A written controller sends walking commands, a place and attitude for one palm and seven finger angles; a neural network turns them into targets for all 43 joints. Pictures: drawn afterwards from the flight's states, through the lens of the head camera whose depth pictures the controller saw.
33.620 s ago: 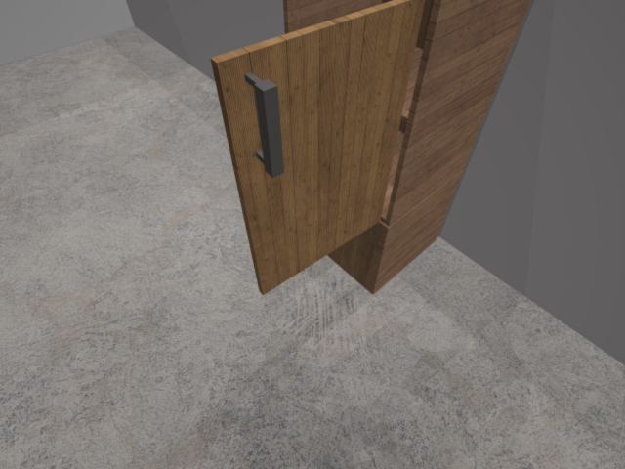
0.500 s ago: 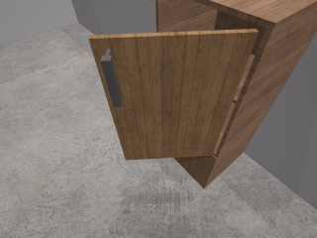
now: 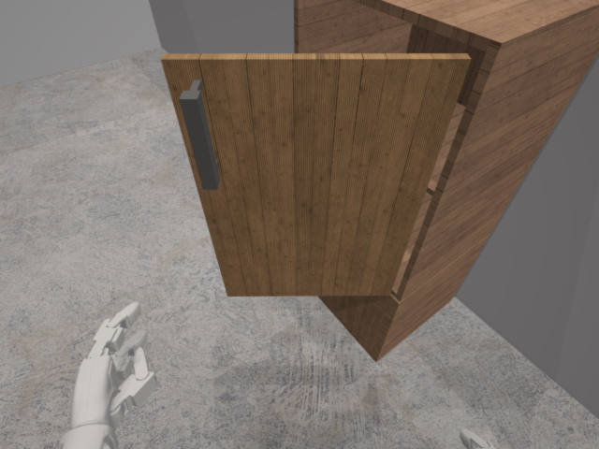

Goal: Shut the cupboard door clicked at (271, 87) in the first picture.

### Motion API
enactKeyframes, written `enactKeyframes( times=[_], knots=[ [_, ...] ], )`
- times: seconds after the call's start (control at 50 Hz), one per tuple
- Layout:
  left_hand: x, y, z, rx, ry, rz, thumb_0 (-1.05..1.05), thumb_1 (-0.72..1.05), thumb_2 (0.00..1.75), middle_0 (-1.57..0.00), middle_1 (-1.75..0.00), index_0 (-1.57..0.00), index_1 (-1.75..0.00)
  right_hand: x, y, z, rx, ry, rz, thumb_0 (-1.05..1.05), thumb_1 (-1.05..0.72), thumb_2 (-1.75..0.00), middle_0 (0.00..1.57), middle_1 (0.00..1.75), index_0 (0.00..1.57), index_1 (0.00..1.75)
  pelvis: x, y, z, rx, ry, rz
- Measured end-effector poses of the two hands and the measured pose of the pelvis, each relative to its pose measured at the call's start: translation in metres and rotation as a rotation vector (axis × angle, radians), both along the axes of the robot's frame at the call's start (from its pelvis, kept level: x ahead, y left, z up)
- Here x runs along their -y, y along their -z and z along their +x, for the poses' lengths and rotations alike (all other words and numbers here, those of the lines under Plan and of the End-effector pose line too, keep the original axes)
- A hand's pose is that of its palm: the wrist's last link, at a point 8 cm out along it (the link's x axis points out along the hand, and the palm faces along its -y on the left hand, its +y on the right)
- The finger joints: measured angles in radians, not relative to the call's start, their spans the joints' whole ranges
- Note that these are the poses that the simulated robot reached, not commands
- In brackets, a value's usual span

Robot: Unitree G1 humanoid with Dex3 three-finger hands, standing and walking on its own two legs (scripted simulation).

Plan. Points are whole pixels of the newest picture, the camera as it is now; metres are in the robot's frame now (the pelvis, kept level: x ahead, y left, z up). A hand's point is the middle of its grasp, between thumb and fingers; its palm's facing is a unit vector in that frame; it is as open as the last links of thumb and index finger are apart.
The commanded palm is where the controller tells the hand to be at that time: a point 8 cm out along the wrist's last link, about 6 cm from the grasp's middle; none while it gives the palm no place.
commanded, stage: raise the hand and make a fist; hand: left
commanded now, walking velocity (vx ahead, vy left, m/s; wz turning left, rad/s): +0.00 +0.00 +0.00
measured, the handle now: (204, 136) +0.50 +0.16 +0.17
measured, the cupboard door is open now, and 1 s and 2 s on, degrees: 54 54 54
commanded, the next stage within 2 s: bring the fist close to the handle in 1.74 s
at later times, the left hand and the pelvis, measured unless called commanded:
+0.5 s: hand (141, 383) +0.19 +0.19 +0.04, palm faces +0.00 -1.00 -0.03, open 4.9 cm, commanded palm +0.15 +0.25 +0.05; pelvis -0.02 -0.01 -0.03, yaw +0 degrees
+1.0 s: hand (93, 337) +0.21 +0.22 +0.12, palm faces +0.04 -1.00 -0.04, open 3.1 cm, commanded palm +0.18 +0.27 +0.13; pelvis +0.00 +0.04 +0.00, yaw +0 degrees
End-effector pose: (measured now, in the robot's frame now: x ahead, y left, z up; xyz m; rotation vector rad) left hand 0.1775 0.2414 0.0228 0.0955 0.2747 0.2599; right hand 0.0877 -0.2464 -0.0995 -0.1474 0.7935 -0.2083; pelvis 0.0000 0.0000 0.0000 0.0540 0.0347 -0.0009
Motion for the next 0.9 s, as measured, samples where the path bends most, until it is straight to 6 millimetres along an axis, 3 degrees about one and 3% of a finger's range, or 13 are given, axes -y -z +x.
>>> enactKeyframes(
  times=[0.04,0.1,0.16,0.22,0.3,0.4,0.5,0.62,0.9],
  knots=[
    [0.003,-0.018,0.012,0.193,0.05,-0.008,0.01,0.91,0.89,-0.26,-0.36,-0.25,-0.36,0.01,0.001,0.017,0.075,-0.031,-0.009,0.01,-0.9,-0.9,0.2,0.3,0.2,0.3,0.005,0.01,-0.007,-0.04,0.005,-0.009],
    [0.008,-0.016,0.009,0.343,0.182,-0.008,0.0,0.91,0.89,-0.3,-0.41,-0.29,-0.41,0.025,0.0,0.04,0.172,-0.057,-0.032,0.01,-0.9,-0.9,0.2,0.3,0.21,0.3,0.014,0.029,-0.019,-0.099,0.021,-0.008],
    [0.009,0.007,-0.011,0.28,0.252,-0.045,0.0,0.91,0.89,-0.35,-0.46,-0.34,-0.46,0.034,-0.004,0.059,0.252,-0.073,-0.056,0.01,-0.9,-0.9,0.2,0.3,0.2,0.3,0.02,0.043,-0.028,-0.117,0.021,-0.01],
    [0.0,0.024,-0.038,0.19,0.192,-0.077,0.01,0.9,0.89,-0.4,-0.52,-0.4,-0.51,0.036,-0.01,0.071,0.303,-0.093,-0.082,0.01,-0.9,-0.9,0.2,0.3,0.2,0.3,0.022,0.048,-0.031,-0.118,0.012,-0.022],
    [-0.007,0.014,-0.056,0.231,0.108,-0.043,0.01,0.9,0.89,-0.47,-0.59,-0.47,-0.59,0.027,-0.011,0.079,0.313,-0.14,-0.105,0.01,-0.91,-0.9,0.2,0.3,0.2,0.3,0.022,0.049,-0.031,-0.115,-0.006,-0.051],
    [-0.004,-0.01,-0.035,0.321,0.195,-0.027,0.02,0.9,0.9,-0.56,-0.69,-0.56,-0.69,0.004,-0.002,0.072,0.253,-0.169,-0.081,0.01,-0.9,-0.9,0.2,0.3,0.2,0.3,0.017,0.044,-0.029,-0.111,-0.02,-0.076],
    [-0.004,-0.023,-0.005,0.253,0.261,-0.064,0.02,0.9,0.9,-0.65,-0.79,-0.65,-0.79,-0.017,-0.001,0.057,0.19,-0.123,-0.023,0.02,-0.9,-0.9,0.2,0.3,0.21,0.3,0.006,0.03,-0.02,-0.103,-0.006,-0.074],
    [-0.019,-0.042,0.007,0.248,0.217,-0.059,0.02,0.9,0.9,-0.76,-0.91,-0.76,-0.91,-0.035,-0.008,0.049,0.15,-0.106,-0.003,0.02,-0.9,-0.9,0.2,0.3,0.21,0.3,-0.01,0.017,-0.007,-0.097,0.012,-0.07],
    [-0.034,-0.078,0.01,0.32,0.229,-0.045,0.02,0.9,0.9,-1.02,-1.19,-1.01,-1.19,-0.061,-0.034,0.086,0.223,-0.187,-0.035,0.02,-0.9,-0.9,0.2,0.3,0.21,0.3,-0.036,0.008,0.001,-0.051,0.002,-0.087]
  ],
)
